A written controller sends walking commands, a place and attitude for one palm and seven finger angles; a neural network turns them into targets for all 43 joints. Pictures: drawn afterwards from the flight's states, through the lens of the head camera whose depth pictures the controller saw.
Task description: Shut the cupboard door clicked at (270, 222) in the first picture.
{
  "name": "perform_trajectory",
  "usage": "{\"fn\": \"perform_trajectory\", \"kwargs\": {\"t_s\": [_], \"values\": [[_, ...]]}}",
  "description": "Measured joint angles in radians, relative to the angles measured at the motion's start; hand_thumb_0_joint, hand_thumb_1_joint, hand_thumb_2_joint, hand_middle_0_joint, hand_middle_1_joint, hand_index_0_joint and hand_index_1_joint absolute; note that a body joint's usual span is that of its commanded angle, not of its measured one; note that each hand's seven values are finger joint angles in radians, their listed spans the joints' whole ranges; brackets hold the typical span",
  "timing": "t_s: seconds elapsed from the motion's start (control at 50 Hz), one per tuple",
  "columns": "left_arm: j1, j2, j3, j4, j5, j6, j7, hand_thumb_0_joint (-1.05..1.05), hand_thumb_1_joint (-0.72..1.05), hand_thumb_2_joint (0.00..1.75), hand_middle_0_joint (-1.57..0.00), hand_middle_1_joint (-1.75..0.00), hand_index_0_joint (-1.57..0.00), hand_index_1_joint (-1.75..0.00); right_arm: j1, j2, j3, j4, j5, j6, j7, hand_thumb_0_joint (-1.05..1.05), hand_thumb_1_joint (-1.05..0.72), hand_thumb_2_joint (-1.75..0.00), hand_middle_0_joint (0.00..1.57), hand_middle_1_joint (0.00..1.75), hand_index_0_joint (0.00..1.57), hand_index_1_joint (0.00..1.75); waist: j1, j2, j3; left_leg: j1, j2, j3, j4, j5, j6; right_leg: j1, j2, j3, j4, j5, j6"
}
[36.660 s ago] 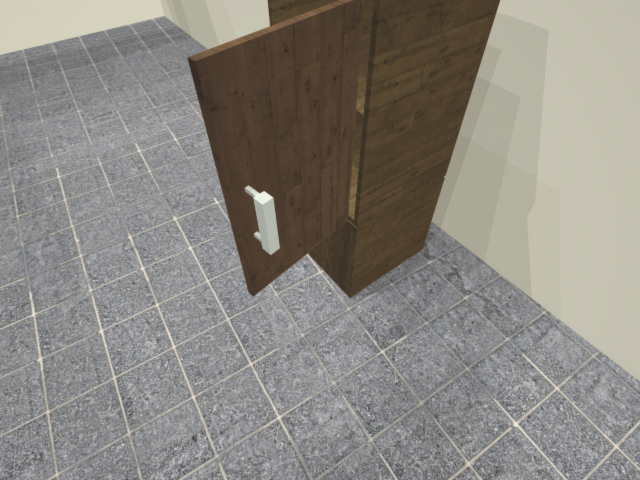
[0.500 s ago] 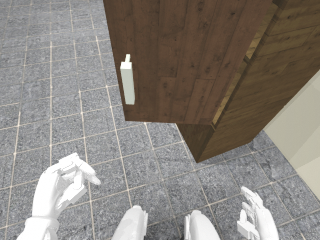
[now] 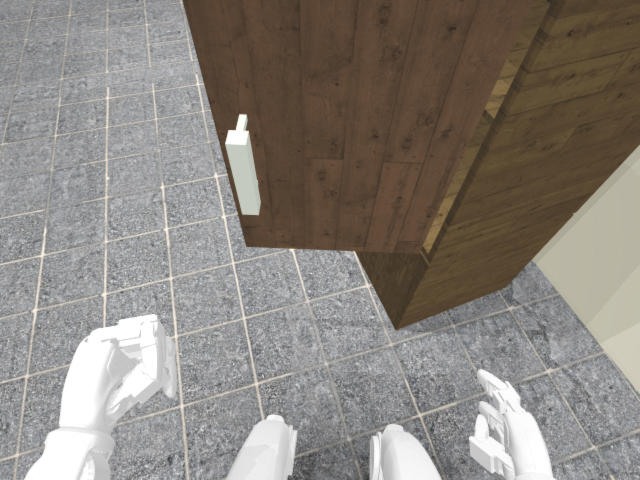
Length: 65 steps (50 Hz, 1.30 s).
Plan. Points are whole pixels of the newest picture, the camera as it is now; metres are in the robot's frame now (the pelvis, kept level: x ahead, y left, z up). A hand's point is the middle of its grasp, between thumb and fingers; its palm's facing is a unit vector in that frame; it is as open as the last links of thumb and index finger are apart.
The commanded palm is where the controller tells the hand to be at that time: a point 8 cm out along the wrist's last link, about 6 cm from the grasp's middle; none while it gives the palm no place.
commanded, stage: raise the hand and make a fist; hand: left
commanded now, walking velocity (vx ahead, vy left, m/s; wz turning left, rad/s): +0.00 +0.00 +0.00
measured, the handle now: (247, 166) +0.53 +0.16 +0.04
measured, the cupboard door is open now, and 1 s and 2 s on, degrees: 67 67 67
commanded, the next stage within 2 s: bring the fist close to the handle in 0.40 s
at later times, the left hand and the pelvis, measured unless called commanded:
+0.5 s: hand (173, 373) +0.22 +0.18 +0.05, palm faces +0.01 -1.00 -0.04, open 3.1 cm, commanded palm +0.20 +0.23 +0.05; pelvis +0.00 -0.01 +0.00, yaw +0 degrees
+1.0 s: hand (219, 296) +0.31 +0.15 +0.05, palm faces -0.02 -1.00 -0.01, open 3.1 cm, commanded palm +0.30 +0.20 +0.05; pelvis +0.00 +0.00 +0.01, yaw +0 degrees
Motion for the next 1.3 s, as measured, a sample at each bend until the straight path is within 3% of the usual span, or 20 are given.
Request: {"fn": "perform_trajectory", "kwargs": {"t_s": [0.24, 0.58, 0.7, 0.88, 1.3], "values": [[0.000, -0.009, -0.002, 0.022, -0.005, -0.016, 0.004, 0.02, 0.90, 0.90, -1.30, -1.50, -1.30, -1.50, 0.017, -0.010, -0.017, 0.012, 0.007, 0.010, -0.005, 0.01, -0.90, -0.90, 0.20, 0.30, 0.20, 0.30, -0.011, 0.000, -0.005, 0.006, 0.006, 0.005, -0.005, 0.001, -0.011, -0.006, 0.005, 0.005, 0.011, -0.005, -0.011], [-0.020, -0.010, -0.010, 0.039, -0.003, -0.028, 0.003, 0.02, 0.90, 0.90, -1.30, -1.50, -1.30, -1.50, 0.000, -0.006, -0.003, -0.003, 0.005, 0.011, -0.006, 0.01, -0.90, -0.90, 0.20, 0.30, 0.20, 0.30, -0.005, 0.004, -0.004, 0.000, 0.001, 0.003, 0.001, 0.002, -0.006, -0.006, 0.001, 0.003, 0.012, -0.003, -0.006], [-0.147, -0.016, -0.032, 0.096, 0.018, -0.012, 0.018, 0.02, 0.90, 0.90, -1.30, -1.50, -1.31, -1.50, -0.010, -0.011, 0.005, 0.014, 0.001, 0.004, -0.009, 0.01, -0.90, -0.90, 0.20, 0.30, 0.20, 0.30, -0.005, 0.002, 0.000, -0.024, -0.003, -0.002, 0.018, 0.001, -0.002, -0.025, -0.002, -0.001, 0.022, -0.002, -0.003], [-0.285, -0.037, -0.069, 0.165, 0.065, 0.045, 0.088, 0.02, 0.90, 0.90, -1.30, -1.50, -1.30, -1.50, 0.000, 0.001, 0.008, 0.028, -0.003, 0.035, 0.008, 0.01, -0.90, -0.90, 0.20, 0.30, 0.20, 0.30, -0.031, 0.001, 0.002, 0.002, -0.004, 0.014, -0.022, 0.016, 0.006, -0.003, -0.003, 0.015, -0.016, 0.016, 0.006], [-0.676, -0.076, -0.073, 0.552, 0.148, -0.024, 0.223, 0.02, 0.90, 0.90, -1.30, -1.50, -1.31, -1.50, 0.013, -0.002, -0.008, 0.107, -0.021, 0.092, 0.035, 0.01, -0.90, -0.90, 0.20, 0.30, 0.20, 0.30, -0.065, -0.002, 0.015, 0.011, -0.005, 0.037, -0.072, 0.038, 0.007, -0.009, -0.005, 0.038, -0.047, 0.034, 0.008]]}}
